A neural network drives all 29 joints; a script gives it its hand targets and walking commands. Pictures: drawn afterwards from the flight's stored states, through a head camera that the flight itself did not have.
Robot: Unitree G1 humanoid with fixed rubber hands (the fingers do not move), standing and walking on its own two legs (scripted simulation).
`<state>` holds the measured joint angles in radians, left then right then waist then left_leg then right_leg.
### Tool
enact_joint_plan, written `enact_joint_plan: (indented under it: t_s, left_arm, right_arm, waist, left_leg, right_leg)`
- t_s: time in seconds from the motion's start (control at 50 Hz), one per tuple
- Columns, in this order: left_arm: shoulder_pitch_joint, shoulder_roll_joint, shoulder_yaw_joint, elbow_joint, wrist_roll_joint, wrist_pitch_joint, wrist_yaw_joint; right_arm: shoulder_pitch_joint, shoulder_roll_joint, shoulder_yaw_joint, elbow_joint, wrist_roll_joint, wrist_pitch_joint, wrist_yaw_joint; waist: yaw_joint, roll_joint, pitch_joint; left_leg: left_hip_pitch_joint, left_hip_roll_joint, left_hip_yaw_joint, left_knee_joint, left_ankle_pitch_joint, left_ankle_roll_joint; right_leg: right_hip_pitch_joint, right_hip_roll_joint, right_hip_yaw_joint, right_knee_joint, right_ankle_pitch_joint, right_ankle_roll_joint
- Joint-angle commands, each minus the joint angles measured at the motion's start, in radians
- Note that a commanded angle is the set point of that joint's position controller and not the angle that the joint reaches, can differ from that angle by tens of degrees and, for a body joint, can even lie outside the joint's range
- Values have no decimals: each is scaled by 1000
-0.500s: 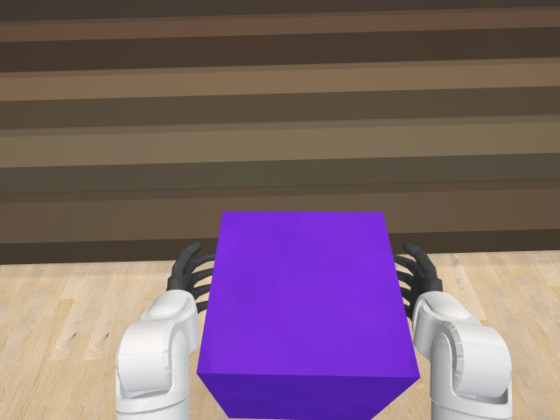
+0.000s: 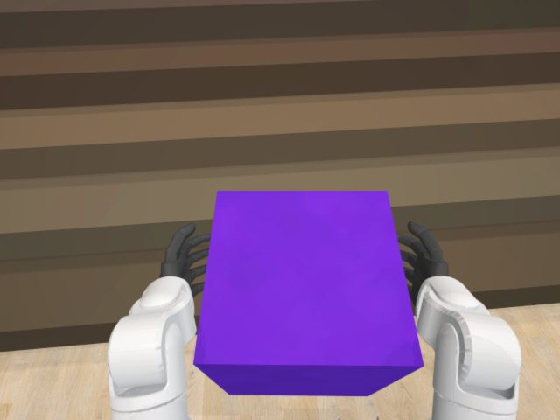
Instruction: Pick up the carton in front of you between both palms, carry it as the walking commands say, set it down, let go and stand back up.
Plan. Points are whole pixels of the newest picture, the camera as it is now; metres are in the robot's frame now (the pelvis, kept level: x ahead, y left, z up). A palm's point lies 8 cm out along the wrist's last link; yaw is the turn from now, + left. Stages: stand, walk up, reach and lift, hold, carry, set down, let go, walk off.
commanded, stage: carry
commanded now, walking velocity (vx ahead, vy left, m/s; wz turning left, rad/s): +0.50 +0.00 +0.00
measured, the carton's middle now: (299, 303) +0.29 +0.00 +0.05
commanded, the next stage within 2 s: none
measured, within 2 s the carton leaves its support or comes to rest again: neither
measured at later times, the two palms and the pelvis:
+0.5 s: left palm (221, 81) +0.70 +0.15 +0.16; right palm (374, 79) +0.71 -0.15 +0.17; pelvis +0.32 -0.01 -0.01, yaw +0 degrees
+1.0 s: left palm (243, 24) +1.03 +0.13 +0.16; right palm (357, 19) +1.05 -0.17 +0.17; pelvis +0.66 -0.04 +0.03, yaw +2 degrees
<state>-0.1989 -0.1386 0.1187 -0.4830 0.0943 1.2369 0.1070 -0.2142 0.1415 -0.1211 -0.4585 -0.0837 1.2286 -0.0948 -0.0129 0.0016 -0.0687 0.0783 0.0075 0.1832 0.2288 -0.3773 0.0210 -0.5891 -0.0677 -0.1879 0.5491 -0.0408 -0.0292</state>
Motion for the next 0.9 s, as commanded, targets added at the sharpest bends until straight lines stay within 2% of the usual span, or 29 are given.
enact_joint_plan:
  t_s: [0.0, 0.02, 0.04, 0.06, 0.08, 0.1, 0.14, 0.16, 0.2, 0.28, 0.38, 0.42, 0.46, 0.48, 0.5, 0.52, 0.54, 0.56, 0.6, 0.64, 0.7, 0.72, 0.74, 0.78, 0.8, 0.82, 0.84, 0.86, 0.88]
  left_arm:
    - [-588, -708, -708, -59, -418, 33, -226]
    - [-613, -681, -695, -42, -418, 45, -225]
    - [-645, -657, -677, -29, -417, 58, -224]
    - [-682, -596, -653, 0, -411, 66, -222]
    - [-705, -621, -650, 34, -424, 77, -220]
    - [-751, -638, -650, 22, -451, 88, -221]
    - [-873, -700, -653, 38, -482, 95, -225]
    - [-925, -722, -653, 54, -491, 95, -227]
    - [-1005, -748, -646, 107, -505, 93, -233]
    - [-1129, -773, -619, 230, -517, 88, -239]
    - [-1259, -784, -551, 365, -505, 85, -229]
    - [-1303, -791, -516, 416, -492, 83, -223]
    - [-1346, -802, -488, 454, -481, 84, -214]
    - [-1368, -807, -473, 474, -482, 85, -209]
    - [-1389, -817, -470, 486, -478, 86, -206]
    - [-1397, -821, -461, 509, -467, 89, -204]
    - [-1385, -853, -438, 539, -467, 95, -199]
    - [-1405, -849, -418, 529, -441, 93, -191]
    - [-1462, -887, -400, 461, -429, 89, -174]
    - [-1442, -896, -395, 403, -400, 82, -156]
    - [-1354, -882, -426, 328, -356, 66, -136]
    - [-1323, -866, -442, 307, -344, 59, -131]
    - [-1302, -847, -458, 282, -334, 53, -128]
    - [-1298, -808, -492, 249, -328, 45, -125]
    - [-1290, -792, -507, 252, -324, 43, -126]
    - [-1283, -773, -516, 258, -321, 42, -127]
    - [-1278, -752, -528, 276, -313, 42, -128]
    - [-1273, -729, -526, 287, -311, 43, -128]
    - [-1257, -718, -531, 306, -306, 47, -128]
  right_arm:
    - [-544, 681, 683, -79, 396, 40, 232]
    - [-577, 648, 679, -75, 394, 54, 225]
    - [-635, 620, 673, -66, 395, 67, 219]
    - [-692, 629, 679, -59, 413, 88, 212]
    - [-744, 622, 669, -44, 415, 98, 209]
    - [-771, 646, 656, -8, 418, 104, 205]
    - [-857, 686, 633, 26, 427, 108, 200]
    - [-883, 701, 627, 56, 425, 109, 197]
    - [-952, 727, 628, 120, 419, 105, 189]
    - [-1074, 770, 615, 242, 414, 94, 172]
    - [-1240, 804, 573, 359, 445, 92, 163]
    - [-1295, 815, 543, 402, 454, 94, 165]
    - [-1333, 826, 507, 451, 461, 98, 169]
    - [-1330, 835, 487, 482, 463, 99, 172]
    - [-1331, 833, 462, 502, 458, 98, 177]
    - [-1326, 830, 430, 526, 454, 99, 182]
    - [-1348, 812, 414, 545, 440, 94, 181]
    - [-1347, 864, 413, 540, 457, 96, 186]
    - [-1446, 940, 424, 435, 497, 87, 196]
    - [-1491, 978, 445, 336, 517, 81, 194]
    - [-1449, 948, 477, 210, 502, 72, 178]
    - [-1423, 929, 495, 180, 492, 68, 174]
    - [-1400, 901, 519, 155, 482, 64, 171]
    - [-1361, 866, 550, 140, 483, 57, 174]
    - [-1353, 854, 569, 142, 488, 56, 180]
    - [-1350, 845, 587, 150, 498, 56, 188]
    - [-1343, 833, 598, 172, 503, 57, 196]
    - [-1336, 831, 604, 191, 514, 61, 208]
    - [-1326, 831, 602, 220, 527, 65, 215]
  waist:
    - [-2, 167, -186]
    - [17, 137, -249]
    - [59, 75, -323]
    - [66, -159, -436]
    - [80, -287, -426]
    - [59, -222, -392]
    - [48, -50, -351]
    - [38, -47, -348]
    - [45, -77, -366]
    - [44, -111, -346]
    - [71, -121, -304]
    - [66, -162, -316]
    - [35, -150, -341]
    - [-32, -113, -406]
    - [-95, -36, -459]
    - [-103, 121, -474]
    - [-73, 347, -591]
    - [-75, 281, -625]
    - [-73, 108, -522]
    - [-63, 80, -511]
    - [-79, 87, -531]
    - [-90, 91, -533]
    - [-119, 136, -538]
    - [-146, 136, -510]
    - [-148, 108, -464]
    - [-142, 85, -400]
    - [-106, 83, -379]
    - [-79, 71, -315]
    - [-36, 45, -302]
  left_leg:
    - [47, 191, 1, 180, 911, 66]
    - [-9, 153, 51, 354, 909, 43]
    - [-172, 131, 43, 572, 686, 25]
    - [-489, 38, 4, 899, 360, -13]
    - [-691, -72, -105, 1087, -103, -8]
    - [-761, 4, -188, 1186, -90, 27]
    - [-759, 78, -205, 1091, 20, 48]
    - [-724, 99, -204, 1019, 60, 43]
    - [-694, 83, -164, 937, 89, 32]
    - [-784, 76, -126, 762, 143, 13]
    - [-771, 34, -57, 493, 263, 18]
    - [-692, -2, -23, 449, 289, 40]
    - [-546, -58, 17, 336, 323, 61]
    - [-342, -70, 44, 240, 397, 70]
    - [-96, -23, 3, 210, 459, 66]
    - [100, 181, -269, 294, 854, 81]
    - [337, 378, -655, 246, 976, 281]
    - [346, 376, -664, 226, 815, 324]
    - [266, 306, -530, 229, 712, 256]
    - [250, 288, -466, 221, 655, 217]
    - [351, 292, -443, 229, 755, 230]
    - [403, 298, -442, 235, 812, 236]
    - [451, 317, -451, 226, 810, 265]
    - [558, 349, -495, 224, 740, 280]
    - [563, 346, -486, 205, 704, 268]
    - [524, 333, -463, 164, 665, 247]
    - [429, 287, -404, 120, 614, 209]
    - [294, 241, -321, 50, 653, 180]
    - [21, 185, -191, -48, 843, 163]
  right_leg:
    - [217, 87, -81, -56, 0, -26]
    - [389, 130, -119, -94, -41, -31]
    - [609, 42, -20, -85, -116, -34]
    - [859, -265, 482, -129, -298, -181]
    - [886, -343, 755, -295, -288, -254]
    - [853, -331, 642, -273, -213, -242]
    - [717, -280, 454, -249, -8, -178]
    - [657, -259, 384, -262, 4, -153]
    - [623, -230, 294, -267, 35, -146]
    - [671, -196, 209, -273, 132, -172]
    - [719, -134, 113, -214, 289, -154]
    - [707, -118, 59, -139, 392, -146]
    - [692, -103, 20, -6, 570, -109]
    - [639, -79, -30, 180, 582, -75]
    - [473, -37, -24, 361, 391, -44]
    - [256, 10, 32, 539, -9, -17]
    - [-34, 153, 97, 857, -460, 23]
    - [-119, 109, 193, 998, -461, -4]
    - [-252, 68, 201, 1001, -371, -30]
    - [-292, 49, 193, 958, -345, -39]
    - [-432, 48, 150, 1041, -376, -43]
    - [-513, 43, 136, 1095, -410, -49]
    - [-620, 55, 110, 1250, -474, -60]
    - [-849, 27, 139, 1454, -583, -83]
    - [-933, 13, 149, 1485, -619, -87]
    - [-971, 2, 142, 1455, -633, -81]
    - [-896, -24, 119, 1331, -642, -81]
    - [-776, -26, 69, 1132, -620, -73]
    - [-420, -1, 8, 821, -529, -82]
